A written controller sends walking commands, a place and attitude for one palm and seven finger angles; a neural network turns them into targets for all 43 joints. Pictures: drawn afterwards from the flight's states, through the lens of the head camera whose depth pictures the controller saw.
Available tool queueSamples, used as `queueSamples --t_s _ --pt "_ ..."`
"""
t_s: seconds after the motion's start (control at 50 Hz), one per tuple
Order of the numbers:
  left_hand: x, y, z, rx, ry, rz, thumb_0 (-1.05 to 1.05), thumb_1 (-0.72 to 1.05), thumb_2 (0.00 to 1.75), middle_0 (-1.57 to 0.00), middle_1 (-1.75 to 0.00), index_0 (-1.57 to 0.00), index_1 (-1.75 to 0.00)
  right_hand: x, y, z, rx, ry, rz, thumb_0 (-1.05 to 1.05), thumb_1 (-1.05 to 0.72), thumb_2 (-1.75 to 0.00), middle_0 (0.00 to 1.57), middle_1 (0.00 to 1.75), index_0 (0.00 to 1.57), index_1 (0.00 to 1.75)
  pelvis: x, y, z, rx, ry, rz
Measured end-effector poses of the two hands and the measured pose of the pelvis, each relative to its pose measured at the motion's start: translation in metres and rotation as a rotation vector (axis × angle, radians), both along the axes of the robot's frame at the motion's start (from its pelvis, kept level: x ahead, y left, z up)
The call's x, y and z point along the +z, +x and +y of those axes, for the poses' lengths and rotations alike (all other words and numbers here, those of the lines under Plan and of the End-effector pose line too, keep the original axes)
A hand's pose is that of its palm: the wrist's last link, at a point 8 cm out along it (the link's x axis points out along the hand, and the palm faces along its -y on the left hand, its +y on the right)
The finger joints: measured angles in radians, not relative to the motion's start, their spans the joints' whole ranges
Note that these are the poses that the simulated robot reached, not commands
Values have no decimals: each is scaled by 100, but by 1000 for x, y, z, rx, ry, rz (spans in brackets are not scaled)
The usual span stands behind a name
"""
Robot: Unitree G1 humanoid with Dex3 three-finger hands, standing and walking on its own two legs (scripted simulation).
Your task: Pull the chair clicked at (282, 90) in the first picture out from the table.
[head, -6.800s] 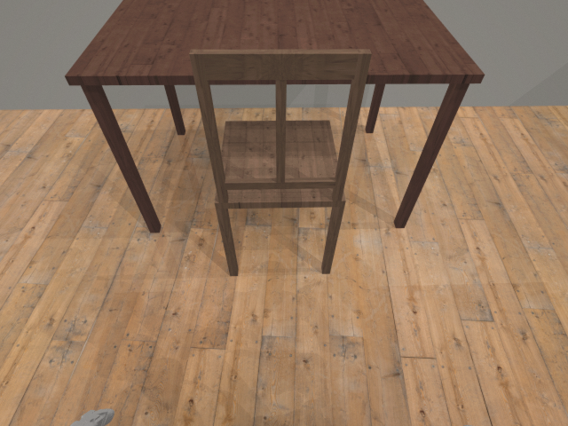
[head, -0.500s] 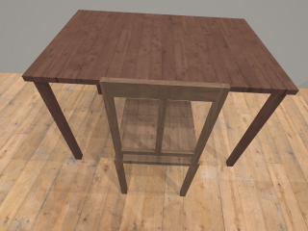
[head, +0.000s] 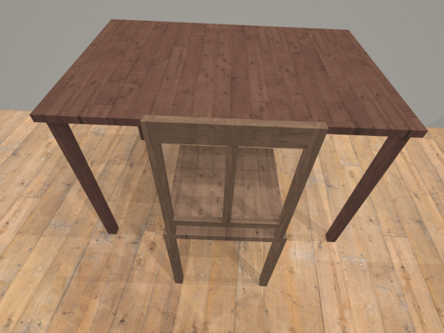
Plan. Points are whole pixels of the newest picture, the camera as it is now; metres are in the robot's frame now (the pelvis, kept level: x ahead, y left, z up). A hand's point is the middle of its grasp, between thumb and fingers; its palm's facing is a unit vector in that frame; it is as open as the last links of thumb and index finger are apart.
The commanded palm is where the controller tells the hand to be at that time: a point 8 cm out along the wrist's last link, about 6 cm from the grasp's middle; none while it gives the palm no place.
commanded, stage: look again from close up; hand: left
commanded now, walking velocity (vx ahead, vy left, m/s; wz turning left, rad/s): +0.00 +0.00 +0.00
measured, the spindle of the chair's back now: (229, 187) +0.49 +0.02 -0.08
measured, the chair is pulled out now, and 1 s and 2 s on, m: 0.00 0.00 0.00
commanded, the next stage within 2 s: raise the hand toward the chair's back in 1.58 s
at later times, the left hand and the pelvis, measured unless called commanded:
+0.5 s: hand out of the picture -0.03 +0.14 -0.18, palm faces +0.08 -0.99 -0.14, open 7.3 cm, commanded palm none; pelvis +0.00 -0.01 +0.00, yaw +0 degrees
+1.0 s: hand out of the picture -0.03 +0.13 -0.18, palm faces +0.08 -0.99 -0.15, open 7.3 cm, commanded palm none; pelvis +0.01 -0.02 +0.00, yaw +1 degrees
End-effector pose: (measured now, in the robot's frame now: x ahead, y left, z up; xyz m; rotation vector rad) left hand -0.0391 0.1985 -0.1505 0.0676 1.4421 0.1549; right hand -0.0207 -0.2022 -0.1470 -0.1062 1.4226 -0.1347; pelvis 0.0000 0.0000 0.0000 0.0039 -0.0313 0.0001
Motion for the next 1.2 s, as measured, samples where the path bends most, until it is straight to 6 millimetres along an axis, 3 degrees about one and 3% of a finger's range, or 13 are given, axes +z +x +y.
queueSamples --t_s 1.2 --pt "3 3 -27 20 5 18 0 91 90 -20 -30 -20 -30 -2 10 -22 15 11 21 0 -92 -90 20 30 19 30 0 11 -26 10 3 14"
